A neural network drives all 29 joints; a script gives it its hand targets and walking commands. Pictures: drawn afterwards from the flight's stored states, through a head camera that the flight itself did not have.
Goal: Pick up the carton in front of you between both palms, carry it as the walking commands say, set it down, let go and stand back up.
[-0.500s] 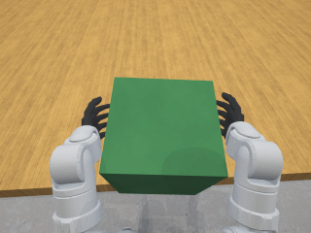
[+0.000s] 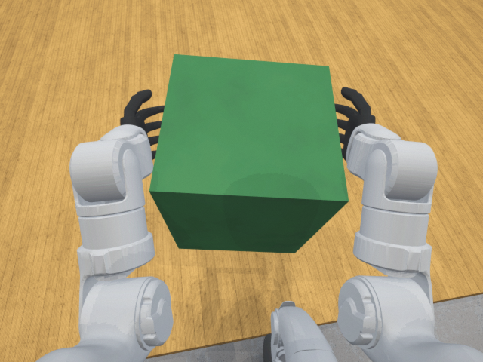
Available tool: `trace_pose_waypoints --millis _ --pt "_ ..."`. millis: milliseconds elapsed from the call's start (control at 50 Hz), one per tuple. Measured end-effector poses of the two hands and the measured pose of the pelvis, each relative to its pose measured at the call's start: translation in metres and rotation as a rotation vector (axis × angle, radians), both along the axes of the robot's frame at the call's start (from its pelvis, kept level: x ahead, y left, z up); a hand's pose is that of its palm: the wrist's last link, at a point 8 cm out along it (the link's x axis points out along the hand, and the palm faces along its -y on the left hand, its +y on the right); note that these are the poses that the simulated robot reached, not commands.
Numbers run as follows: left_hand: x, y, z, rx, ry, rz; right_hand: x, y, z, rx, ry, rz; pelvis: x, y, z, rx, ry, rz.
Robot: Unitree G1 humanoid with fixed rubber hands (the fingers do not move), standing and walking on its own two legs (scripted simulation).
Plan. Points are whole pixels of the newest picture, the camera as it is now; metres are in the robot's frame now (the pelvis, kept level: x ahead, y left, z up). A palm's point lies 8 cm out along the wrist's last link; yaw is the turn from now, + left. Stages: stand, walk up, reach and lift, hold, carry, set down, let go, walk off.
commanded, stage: carry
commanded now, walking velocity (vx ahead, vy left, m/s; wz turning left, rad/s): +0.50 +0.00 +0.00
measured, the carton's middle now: (243, 169) +0.40 -0.01 +0.07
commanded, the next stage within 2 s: none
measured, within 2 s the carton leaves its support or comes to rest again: neither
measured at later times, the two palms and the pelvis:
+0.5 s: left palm out of the picture +0.87 +0.10 +0.18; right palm out of the picture +0.85 -0.20 +0.17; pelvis +0.47 -0.02 +0.04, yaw +3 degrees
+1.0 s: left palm out of the picture +1.13 +0.25 +0.26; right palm out of the picture +1.26 -0.02 +0.26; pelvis +0.87 -0.02 +0.14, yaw +15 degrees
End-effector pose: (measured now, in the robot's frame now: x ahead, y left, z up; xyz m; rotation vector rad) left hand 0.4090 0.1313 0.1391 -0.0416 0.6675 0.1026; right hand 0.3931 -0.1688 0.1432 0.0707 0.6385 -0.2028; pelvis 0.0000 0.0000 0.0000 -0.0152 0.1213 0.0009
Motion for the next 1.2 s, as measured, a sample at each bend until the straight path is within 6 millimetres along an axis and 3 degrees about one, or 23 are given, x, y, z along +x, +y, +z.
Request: trace_pose_waypoints --millis 140,220,300,380,460,520,580,660,720,780,860,940,1000,1100,1140,1200 --pt "0.113 -0.021 0.001 0.016 -0.009 0.034 0.123 -0.021 -0.003 0.023 -0.008 0.027 0.128 -0.026 -0.002 0.015 0.03 0.016" --pt "0.166 -0.008 -0.006 0.048 -0.021 0.107 0.207 -0.006 -0.006 0.03 -0.023 0.114 0.19 -0.039 -0.004 0.041 0.021 0.001" --pt "0.219 0.016 -0.008 0.049 -0.004 0.188 0.282 0.02 -0.011 0.082 -0.005 0.16 0.265 -0.041 0.0 0.065 -0.009 -0.029" --pt "0.307 0.018 0.001 0.017 -0.008 0.183 0.359 0.02 -0.006 0.074 -0.008 0.133 0.355 -0.034 0.012 0.055 -0.038 0.012" --pt "0.415 -0.015 0.027 0.029 -0.048 0.043 0.427 -0.015 0.017 0.026 -0.049 0.032 0.431 -0.022 0.025 0.064 -0.063 0.036" --pt "0.476 -0.039 0.054 0.056 -0.006 -0.014 0.469 -0.039 0.034 0.071 -0.007 -0.032 0.482 -0.013 0.056 0.07 -0.044 0.046" --pt "0.537 -0.056 0.085 0.053 0.019 -0.05 0.516 -0.054 0.063 0.09 0.018 -0.085 0.53 -0.006 0.09 0.047 -0.021 0.039" --pt "0.616 -0.064 0.124 0.005 -0.011 -0.075 0.592 -0.062 0.115 0.048 -0.007 -0.095 0.598 -0.009 0.119 0.026 0.006 0.049" --pt "0.664 -0.052 0.145 -0.014 -0.038 -0.032 0.657 -0.051 0.147 0.02 -0.033 -0.047 0.655 -0.02 0.125 0.031 0.001 0.089" --pt "0.697 -0.02 0.155 0.011 -0.04 0.063 0.725 -0.019 0.166 -0.014 -0.032 0.067 0.707 -0.032 0.128 0.023 0.001 0.151" --pt "0.71 0.04 0.153 0.039 0.029 0.24 0.798 0.049 0.167 -0.031 0.031 0.272 0.769 -0.041 0.142 0.065 0.005 0.212" --pt "0.713 0.092 0.142 0.04 0.085 0.407 0.844 0.117 0.146 0.006 0.083 0.437 0.828 -0.035 0.147 0.104 0.009 0.242" --pt "0.725 0.12 0.124 0.028 0.116 0.488 0.869 0.149 0.117 0.034 0.118 0.478 0.872 -0.021 0.143 0.112 0.009 0.248" --pt "0.783 0.144 0.08 -0.004 0.12 0.482 0.91 0.167 0.065 0.057 0.132 0.407 0.953 0.018 0.124 0.074 -0.018 0.225" --pt "0.818 0.146 0.06 -0.021 0.103 0.419 0.928 0.162 0.051 0.033 0.112 0.352 0.985 0.034 0.113 0.055 -0.037 0.197" --pt "0.861 0.133 0.039 -0.029 0.142 0.314 0.947 0.142 0.04 -0.018 0.142 0.28 1.015 0.047 0.118 0.061 -0.035 0.154"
